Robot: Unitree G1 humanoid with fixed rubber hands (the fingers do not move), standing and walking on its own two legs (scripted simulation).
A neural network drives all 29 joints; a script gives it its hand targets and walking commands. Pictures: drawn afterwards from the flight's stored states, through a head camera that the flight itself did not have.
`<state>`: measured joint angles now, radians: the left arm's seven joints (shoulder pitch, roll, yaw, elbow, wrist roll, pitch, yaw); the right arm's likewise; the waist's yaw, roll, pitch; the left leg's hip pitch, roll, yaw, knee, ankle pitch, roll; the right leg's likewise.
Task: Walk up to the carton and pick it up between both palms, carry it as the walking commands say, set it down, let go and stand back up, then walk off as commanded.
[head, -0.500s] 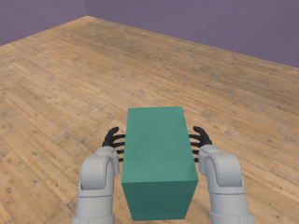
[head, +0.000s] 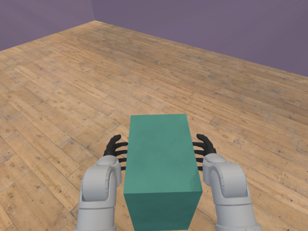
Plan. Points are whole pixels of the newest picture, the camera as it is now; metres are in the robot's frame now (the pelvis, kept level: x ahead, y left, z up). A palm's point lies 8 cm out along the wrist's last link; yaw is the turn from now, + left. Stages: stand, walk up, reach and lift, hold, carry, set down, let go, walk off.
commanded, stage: carry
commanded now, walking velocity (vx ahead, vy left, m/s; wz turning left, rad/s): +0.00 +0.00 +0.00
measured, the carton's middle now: (159, 173) +0.30 +0.00 +0.01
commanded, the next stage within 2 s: none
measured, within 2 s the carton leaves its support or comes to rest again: neither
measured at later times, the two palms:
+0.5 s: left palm (106, 175) +0.25 +0.12 +0.09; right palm (213, 172) +0.25 -0.12 +0.09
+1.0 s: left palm (109, 180) +0.24 +0.11 +0.09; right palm (217, 176) +0.24 -0.13 +0.09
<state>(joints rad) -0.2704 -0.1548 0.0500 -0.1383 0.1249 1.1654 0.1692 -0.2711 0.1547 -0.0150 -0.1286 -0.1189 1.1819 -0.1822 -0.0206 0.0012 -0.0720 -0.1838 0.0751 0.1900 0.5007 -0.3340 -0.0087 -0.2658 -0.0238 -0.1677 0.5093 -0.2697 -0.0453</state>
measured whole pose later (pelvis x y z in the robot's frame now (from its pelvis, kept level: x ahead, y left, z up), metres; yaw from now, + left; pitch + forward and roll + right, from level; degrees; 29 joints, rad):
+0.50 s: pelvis -0.03 +0.00 +0.00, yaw +1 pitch +0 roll +0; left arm -0.28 -0.16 0.07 -0.11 0.12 1.18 0.17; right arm -0.28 0.16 -0.02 -0.10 -0.12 1.20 -0.19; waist -0.02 0.00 -0.08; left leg -0.20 0.06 0.17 0.47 -0.27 0.00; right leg -0.27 -0.04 -0.18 0.48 -0.21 -0.05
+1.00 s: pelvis -0.05 -0.01 +0.00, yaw +2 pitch +1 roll +1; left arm -0.29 -0.16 0.08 -0.11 0.12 1.19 0.17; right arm -0.30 0.16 -0.03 -0.11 -0.12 1.22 -0.19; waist -0.02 0.01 -0.09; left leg -0.24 0.07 0.15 0.49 -0.25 -0.01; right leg -0.31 -0.03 -0.20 0.49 -0.20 -0.07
